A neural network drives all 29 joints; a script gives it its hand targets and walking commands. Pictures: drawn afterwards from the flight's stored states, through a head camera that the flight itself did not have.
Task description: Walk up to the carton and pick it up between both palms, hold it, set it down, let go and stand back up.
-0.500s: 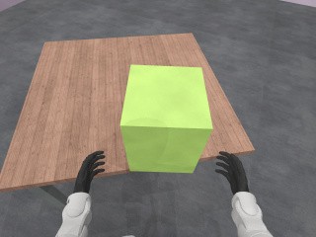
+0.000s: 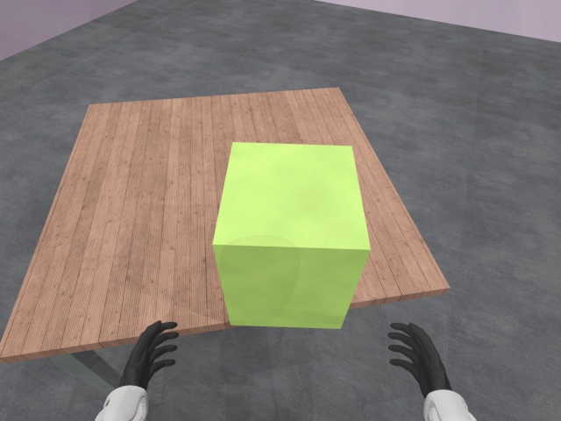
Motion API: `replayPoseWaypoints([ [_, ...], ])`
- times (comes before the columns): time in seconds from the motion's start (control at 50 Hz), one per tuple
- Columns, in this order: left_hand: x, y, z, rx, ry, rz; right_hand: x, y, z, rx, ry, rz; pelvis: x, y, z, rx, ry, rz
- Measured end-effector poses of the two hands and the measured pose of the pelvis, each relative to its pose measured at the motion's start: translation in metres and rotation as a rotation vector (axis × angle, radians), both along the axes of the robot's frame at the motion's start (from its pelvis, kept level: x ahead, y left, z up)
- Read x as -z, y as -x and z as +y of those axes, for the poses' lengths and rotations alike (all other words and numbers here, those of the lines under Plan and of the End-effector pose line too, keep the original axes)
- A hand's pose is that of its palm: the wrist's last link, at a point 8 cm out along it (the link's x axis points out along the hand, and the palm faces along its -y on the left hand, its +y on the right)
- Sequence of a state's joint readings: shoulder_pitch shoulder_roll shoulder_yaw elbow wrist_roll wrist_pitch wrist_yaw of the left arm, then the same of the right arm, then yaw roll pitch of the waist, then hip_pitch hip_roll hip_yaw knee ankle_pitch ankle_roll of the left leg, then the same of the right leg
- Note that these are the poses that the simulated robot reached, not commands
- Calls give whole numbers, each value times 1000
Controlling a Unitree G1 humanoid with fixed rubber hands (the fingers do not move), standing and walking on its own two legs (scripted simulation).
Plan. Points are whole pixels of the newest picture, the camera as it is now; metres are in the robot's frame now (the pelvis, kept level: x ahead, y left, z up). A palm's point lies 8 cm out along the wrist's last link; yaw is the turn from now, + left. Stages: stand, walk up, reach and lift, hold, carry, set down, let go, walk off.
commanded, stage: set down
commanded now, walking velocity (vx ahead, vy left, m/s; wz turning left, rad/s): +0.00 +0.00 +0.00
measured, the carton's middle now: (288, 239) +0.39 +0.01 +0.00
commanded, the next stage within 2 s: let go in 0.56 s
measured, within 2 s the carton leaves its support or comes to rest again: neither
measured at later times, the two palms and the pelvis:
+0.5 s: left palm (126, 410) +0.15 +0.24 -0.08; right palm (436, 409) +0.15 -0.20 -0.08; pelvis +0.00 +0.00 +0.00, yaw +0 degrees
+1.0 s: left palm (141, 409) +0.15 +0.22 -0.09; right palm out of the picture +0.13 -0.23 -0.08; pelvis -0.01 +0.00 +0.00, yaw -1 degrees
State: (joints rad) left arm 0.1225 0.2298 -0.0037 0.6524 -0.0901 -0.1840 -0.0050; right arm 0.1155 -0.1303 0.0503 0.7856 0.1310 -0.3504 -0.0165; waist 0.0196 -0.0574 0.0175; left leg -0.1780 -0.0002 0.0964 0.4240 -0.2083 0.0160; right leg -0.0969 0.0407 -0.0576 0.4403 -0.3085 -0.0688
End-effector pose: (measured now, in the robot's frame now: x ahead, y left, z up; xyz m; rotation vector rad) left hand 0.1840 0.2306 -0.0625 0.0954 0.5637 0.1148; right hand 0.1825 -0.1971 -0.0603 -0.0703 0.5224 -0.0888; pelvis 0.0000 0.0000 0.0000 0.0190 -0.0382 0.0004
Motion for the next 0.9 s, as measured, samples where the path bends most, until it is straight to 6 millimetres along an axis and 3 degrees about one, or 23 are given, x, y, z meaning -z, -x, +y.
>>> replayPoseWaypoints([
  [0.66, 23, 48, 13, -2, -55, 302, 23, 43, -6, -32, 70, 239, -3, 5, 4, -5, 8, -18],
  [0.9, 21, 35, -6, 31, -58, 272, 19, 50, -28, -23, 89, 236, -2, 11, 3, 7, 9, -7],
])
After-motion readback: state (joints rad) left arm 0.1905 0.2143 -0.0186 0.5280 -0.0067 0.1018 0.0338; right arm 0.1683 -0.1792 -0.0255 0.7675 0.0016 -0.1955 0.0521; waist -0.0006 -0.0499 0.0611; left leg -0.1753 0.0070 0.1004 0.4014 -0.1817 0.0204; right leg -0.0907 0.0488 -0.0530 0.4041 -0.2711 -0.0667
